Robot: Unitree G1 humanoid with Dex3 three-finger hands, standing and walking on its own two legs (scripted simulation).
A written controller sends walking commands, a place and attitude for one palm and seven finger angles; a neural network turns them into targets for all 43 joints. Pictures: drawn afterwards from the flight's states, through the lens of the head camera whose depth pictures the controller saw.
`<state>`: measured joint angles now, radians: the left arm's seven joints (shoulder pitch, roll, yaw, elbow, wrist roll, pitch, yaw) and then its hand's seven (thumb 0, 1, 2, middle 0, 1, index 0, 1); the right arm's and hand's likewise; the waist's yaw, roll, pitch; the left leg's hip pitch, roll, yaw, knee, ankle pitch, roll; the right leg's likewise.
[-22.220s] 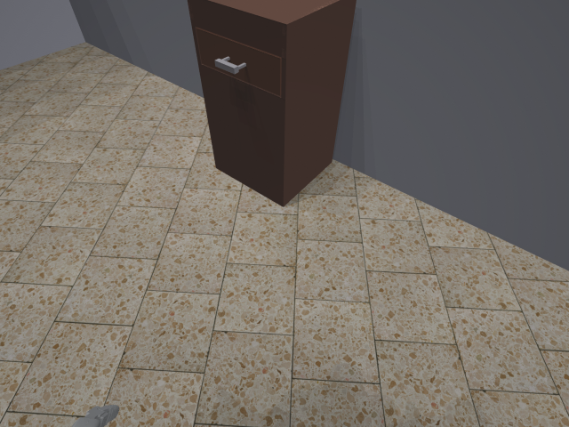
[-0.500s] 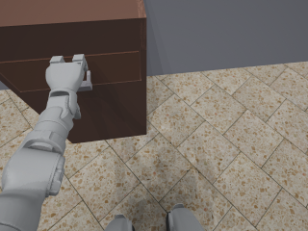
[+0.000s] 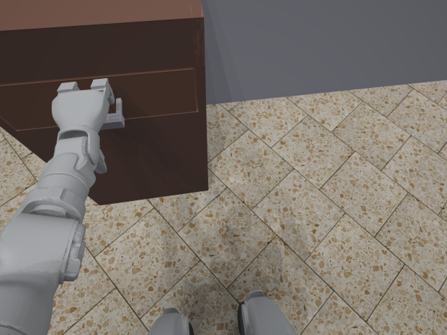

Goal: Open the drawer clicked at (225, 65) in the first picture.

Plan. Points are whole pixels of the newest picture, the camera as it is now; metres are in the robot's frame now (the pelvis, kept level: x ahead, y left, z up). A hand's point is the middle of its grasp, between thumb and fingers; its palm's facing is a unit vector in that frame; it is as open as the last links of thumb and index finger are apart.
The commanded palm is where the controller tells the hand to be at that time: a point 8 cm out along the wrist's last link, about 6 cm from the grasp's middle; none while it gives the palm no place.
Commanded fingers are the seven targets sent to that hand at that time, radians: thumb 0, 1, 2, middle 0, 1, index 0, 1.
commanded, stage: lower the fingers behind the handle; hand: left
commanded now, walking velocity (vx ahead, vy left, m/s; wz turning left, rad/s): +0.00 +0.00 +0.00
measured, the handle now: (98, 113) +0.57 +0.21 -0.05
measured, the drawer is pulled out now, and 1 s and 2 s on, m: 0.00 0.00 0.00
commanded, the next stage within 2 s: lift the fingers back up to retry in 1.44 s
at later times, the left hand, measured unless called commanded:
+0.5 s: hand (98, 137) +0.50 +0.20 -0.03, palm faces -0.06 +0.00 -1.00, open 13.8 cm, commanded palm +0.49 +0.19 +0.01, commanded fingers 0.00 -0.50 0.30 -0.30 -1.20 -0.30 -1.20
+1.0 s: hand (102, 137) +0.51 +0.20 -0.04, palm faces -0.01 +0.03 -1.00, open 13.9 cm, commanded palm +0.49 +0.19 -0.03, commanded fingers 0.00 -0.50 0.30 -0.30 -1.20 -0.30 -1.20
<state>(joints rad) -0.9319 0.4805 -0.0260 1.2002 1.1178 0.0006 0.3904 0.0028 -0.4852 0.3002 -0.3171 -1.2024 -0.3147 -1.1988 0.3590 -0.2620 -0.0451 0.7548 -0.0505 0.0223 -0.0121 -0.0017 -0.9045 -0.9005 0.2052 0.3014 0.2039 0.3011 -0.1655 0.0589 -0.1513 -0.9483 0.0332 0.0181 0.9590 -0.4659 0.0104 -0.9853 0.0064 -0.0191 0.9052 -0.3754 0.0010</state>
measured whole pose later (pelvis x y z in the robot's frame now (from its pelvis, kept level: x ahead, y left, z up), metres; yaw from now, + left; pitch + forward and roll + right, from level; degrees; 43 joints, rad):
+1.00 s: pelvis -0.04 +0.00 -0.05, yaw +1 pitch +30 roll -2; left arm -1.06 0.50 -0.05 1.24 1.14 0.05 0.46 0.00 -0.49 0.30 -0.29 -1.20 -0.28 -1.28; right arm 0.32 -0.26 -0.02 0.75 -0.06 0.00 0.01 0.00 -0.90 -0.90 0.21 0.30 0.20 0.30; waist -0.19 0.06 -0.17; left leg -1.22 0.03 -0.01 1.21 -0.51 0.01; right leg -1.24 0.00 -0.04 1.14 -0.42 0.00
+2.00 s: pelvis -0.03 +0.01 -0.03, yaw +0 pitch +29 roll -3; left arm -1.00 0.55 -0.02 1.14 1.11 -0.01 0.34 0.00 -0.49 0.30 -0.31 -1.19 -0.31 -1.21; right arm 0.38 -0.25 -0.01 0.73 -0.04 -0.01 -0.03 0.00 -0.90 -0.90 0.21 0.30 0.20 0.30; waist -0.19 0.07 -0.15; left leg -1.13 0.03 0.00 1.11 -0.48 0.02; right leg -1.15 0.00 -0.03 1.03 -0.38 0.01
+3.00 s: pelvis -0.01 +0.00 +0.00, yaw +0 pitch +25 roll -1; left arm -0.94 0.48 0.00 1.18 1.14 -0.01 0.44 0.00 -0.49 0.30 -0.32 -1.20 -0.32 -1.20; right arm 0.35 -0.27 -0.04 0.75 -0.05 0.03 -0.01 0.00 -0.90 -0.90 0.20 0.30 0.20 0.30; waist -0.18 0.05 -0.15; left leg -0.96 0.03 0.02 0.98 -0.46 0.02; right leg -1.00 0.01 -0.01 0.93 -0.37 0.01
